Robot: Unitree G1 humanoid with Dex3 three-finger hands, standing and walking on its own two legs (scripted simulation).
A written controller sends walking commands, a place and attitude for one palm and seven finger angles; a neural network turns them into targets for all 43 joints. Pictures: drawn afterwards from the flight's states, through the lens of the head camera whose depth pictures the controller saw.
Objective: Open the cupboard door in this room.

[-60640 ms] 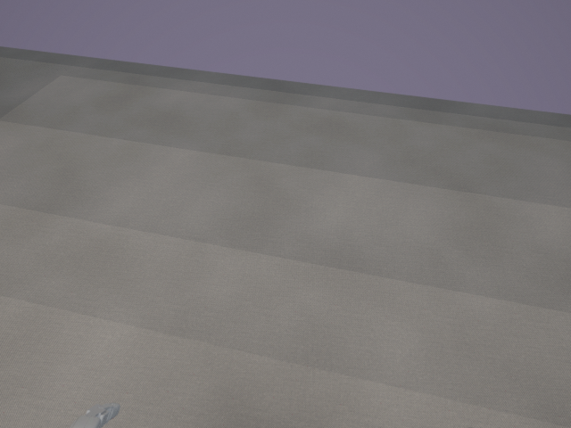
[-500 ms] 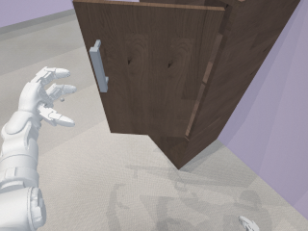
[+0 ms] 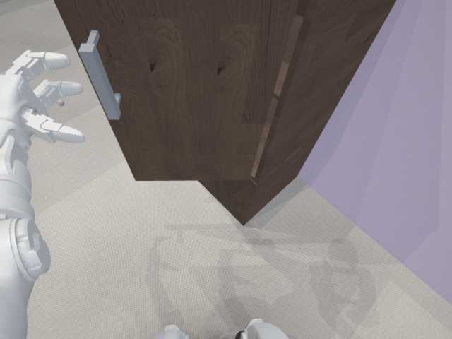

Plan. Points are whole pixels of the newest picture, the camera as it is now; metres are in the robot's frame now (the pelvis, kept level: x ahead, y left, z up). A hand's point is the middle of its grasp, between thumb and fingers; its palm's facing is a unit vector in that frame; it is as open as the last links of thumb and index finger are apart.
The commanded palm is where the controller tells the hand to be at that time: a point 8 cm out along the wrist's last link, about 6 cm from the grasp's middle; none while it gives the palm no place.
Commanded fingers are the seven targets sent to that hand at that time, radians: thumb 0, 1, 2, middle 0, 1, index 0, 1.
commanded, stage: move the hooked fingers beside the handle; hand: left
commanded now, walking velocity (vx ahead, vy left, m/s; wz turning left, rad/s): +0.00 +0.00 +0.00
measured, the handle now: (104, 78) +0.55 +0.19 +0.12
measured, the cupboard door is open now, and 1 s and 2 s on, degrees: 49 49 49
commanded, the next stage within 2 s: slide the fingers in behind the handle in 0.90 s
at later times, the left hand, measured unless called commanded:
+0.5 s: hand (51, 105) +0.49 +0.26 +0.12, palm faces -0.04 -1.00 +0.01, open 14.0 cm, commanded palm +0.47 +0.30 +0.12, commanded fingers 0.00 -0.50 0.30 -0.30 -1.20 -0.30 -1.20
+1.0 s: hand (64, 103) +0.48 +0.24 +0.12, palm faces -0.03 -1.00 -0.02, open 14.0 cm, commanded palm +0.47 +0.29 +0.12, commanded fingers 0.00 -0.50 0.30 -0.30 -1.20 -0.30 -1.20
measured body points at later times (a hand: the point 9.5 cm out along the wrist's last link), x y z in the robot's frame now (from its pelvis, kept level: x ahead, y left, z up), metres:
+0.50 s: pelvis +0.01 +0.01 +0.00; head +0.11 +0.03 +0.44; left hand +0.48 +0.32 +0.12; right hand +0.02 -0.26 -0.11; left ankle +0.00 +0.11 -0.71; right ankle +0.01 -0.12 -0.71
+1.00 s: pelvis +0.00 +0.01 -0.01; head +0.09 +0.03 +0.44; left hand +0.48 +0.29 +0.12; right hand +0.02 -0.25 -0.12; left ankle +0.00 +0.11 -0.71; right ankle +0.01 -0.12 -0.71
